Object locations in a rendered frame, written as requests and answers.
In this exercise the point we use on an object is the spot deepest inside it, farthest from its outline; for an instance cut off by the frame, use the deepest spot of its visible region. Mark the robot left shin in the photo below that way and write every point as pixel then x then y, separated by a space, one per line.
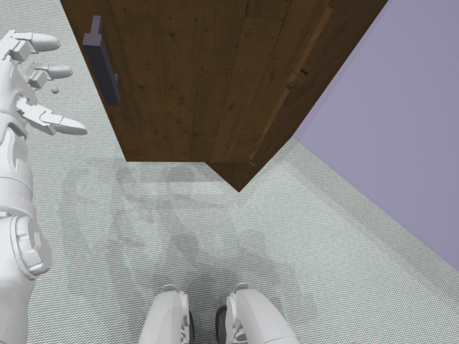
pixel 184 333

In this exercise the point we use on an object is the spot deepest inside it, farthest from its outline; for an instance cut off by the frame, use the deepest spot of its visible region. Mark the handle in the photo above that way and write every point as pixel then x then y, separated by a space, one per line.
pixel 97 55

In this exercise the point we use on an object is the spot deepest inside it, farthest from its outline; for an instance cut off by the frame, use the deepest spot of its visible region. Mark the left robot hand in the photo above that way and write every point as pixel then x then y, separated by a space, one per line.
pixel 14 49

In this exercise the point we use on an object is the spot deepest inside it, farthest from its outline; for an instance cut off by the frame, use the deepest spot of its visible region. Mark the left robot upper arm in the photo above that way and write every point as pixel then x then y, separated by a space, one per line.
pixel 24 255

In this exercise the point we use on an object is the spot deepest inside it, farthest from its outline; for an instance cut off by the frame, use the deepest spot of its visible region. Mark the cupboard door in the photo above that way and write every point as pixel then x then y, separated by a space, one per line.
pixel 198 79

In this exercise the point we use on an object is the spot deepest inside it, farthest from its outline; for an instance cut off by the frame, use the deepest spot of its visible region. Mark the robot left forearm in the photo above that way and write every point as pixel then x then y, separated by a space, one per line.
pixel 16 179

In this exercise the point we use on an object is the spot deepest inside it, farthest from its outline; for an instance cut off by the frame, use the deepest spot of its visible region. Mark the left robot thigh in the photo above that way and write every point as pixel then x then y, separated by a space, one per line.
pixel 169 313

